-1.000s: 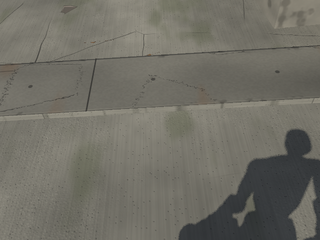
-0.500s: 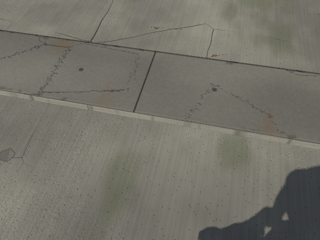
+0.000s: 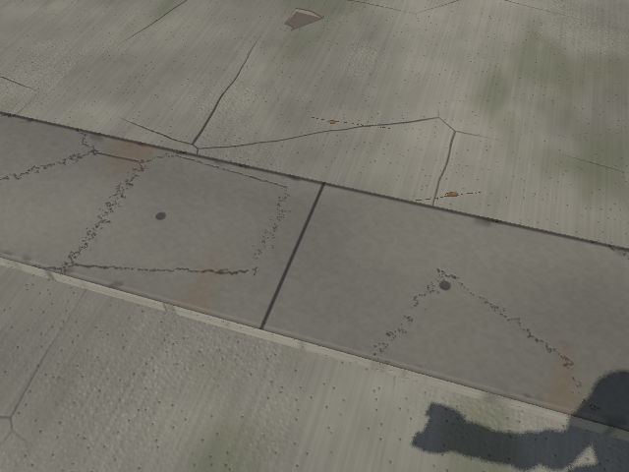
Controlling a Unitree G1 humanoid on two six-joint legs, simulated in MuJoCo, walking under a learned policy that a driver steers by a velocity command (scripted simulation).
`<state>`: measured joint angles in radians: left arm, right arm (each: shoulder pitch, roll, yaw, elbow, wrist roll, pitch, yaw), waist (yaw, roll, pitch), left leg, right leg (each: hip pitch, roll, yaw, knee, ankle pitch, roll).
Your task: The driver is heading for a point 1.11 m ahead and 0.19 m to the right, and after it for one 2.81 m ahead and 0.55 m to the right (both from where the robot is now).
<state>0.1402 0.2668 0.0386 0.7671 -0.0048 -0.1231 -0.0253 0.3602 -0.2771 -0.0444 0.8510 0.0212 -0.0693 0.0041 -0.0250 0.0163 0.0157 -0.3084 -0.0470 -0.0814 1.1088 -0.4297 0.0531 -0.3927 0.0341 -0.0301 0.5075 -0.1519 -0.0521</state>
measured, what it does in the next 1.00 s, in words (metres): walks ahead, turning right: left foot, then right foot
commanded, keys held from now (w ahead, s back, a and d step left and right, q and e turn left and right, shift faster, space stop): w+e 0.62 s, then w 0.18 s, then w+q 0.20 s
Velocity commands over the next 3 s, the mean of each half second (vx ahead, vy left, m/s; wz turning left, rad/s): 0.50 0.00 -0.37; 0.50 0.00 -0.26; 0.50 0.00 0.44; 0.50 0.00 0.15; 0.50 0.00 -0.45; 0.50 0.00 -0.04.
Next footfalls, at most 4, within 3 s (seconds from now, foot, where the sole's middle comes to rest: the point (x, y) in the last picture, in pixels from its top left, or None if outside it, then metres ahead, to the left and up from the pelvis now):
0.38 left None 0.38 0.12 -0.77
0.88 right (439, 444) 0.53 -0.23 -0.77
1.34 left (355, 293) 0.88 -0.08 -0.73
1.78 right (438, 235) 1.06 -0.31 -0.73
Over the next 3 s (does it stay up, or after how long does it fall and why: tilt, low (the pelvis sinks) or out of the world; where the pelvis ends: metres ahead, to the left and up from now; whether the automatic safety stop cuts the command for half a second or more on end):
stays up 1.56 -0.35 -0.07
